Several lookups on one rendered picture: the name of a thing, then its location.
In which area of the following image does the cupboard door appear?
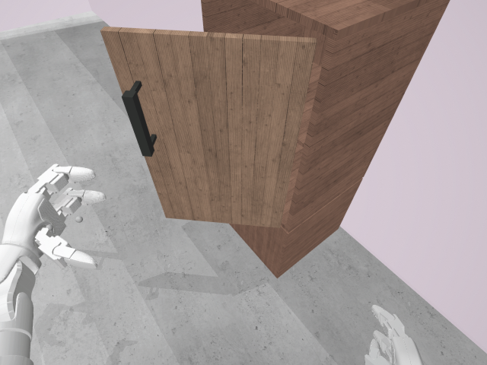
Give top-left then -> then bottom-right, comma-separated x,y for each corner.
100,27 -> 317,228

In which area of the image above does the left robot hand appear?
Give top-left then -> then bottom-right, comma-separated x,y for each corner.
2,164 -> 107,269

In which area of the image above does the robot left forearm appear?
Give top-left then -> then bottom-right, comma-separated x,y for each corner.
0,244 -> 42,365

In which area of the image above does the handle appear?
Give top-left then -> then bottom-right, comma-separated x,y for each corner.
122,81 -> 157,157

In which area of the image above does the right robot hand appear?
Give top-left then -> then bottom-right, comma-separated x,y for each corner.
364,305 -> 424,365

